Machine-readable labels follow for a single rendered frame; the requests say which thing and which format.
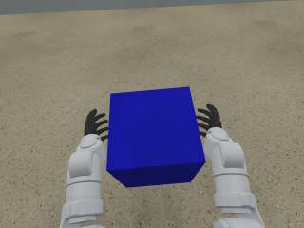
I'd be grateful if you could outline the right robot forearm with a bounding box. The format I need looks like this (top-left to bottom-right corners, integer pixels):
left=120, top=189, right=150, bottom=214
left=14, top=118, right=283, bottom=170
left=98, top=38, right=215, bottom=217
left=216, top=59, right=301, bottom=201
left=203, top=127, right=265, bottom=228

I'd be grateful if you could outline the left robot hand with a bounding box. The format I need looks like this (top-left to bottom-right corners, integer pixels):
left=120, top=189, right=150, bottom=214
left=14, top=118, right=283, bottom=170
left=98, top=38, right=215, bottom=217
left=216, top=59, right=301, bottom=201
left=84, top=108, right=109, bottom=141

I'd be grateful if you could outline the left robot forearm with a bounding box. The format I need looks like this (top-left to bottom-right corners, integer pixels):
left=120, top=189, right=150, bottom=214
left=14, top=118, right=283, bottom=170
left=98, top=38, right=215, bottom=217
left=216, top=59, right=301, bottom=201
left=59, top=134, right=107, bottom=228

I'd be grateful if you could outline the carton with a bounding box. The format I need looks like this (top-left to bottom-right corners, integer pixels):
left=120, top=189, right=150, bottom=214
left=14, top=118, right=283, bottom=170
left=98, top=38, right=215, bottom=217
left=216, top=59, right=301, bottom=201
left=106, top=86, right=206, bottom=188

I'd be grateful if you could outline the right robot upper arm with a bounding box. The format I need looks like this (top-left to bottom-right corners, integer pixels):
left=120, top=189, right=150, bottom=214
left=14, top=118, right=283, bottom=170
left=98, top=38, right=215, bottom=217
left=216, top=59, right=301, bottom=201
left=213, top=218, right=263, bottom=228

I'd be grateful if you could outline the right robot hand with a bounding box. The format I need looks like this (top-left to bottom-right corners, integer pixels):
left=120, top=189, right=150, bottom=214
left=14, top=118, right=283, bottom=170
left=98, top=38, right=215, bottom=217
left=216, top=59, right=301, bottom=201
left=196, top=104, right=222, bottom=138

